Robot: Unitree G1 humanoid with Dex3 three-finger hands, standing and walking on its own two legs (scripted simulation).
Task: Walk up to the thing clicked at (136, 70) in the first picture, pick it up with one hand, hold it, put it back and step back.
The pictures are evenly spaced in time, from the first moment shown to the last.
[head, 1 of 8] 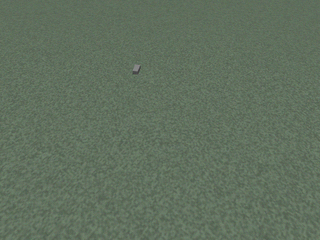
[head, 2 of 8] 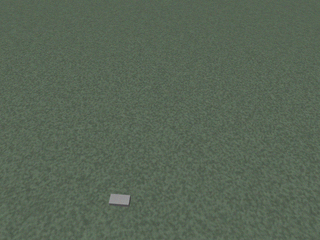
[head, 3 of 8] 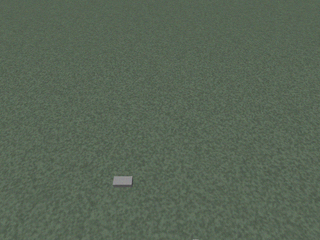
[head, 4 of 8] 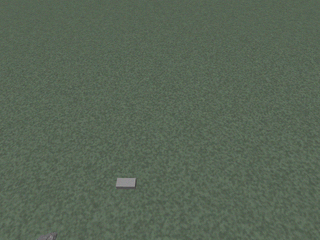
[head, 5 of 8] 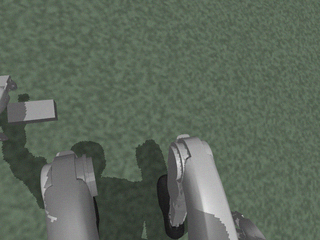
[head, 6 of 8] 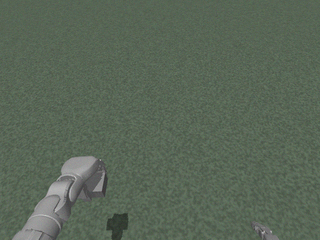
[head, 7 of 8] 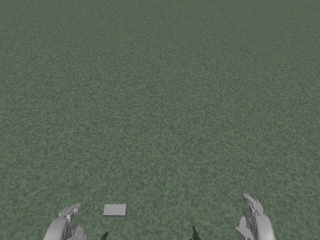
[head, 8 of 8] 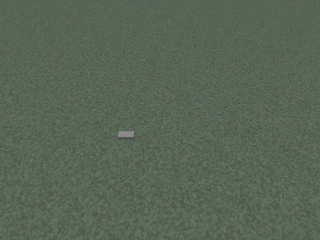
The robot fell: no
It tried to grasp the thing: yes
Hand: left
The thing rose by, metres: 0.68
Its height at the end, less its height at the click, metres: +0.00
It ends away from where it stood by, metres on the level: 0.02
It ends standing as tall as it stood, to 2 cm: yes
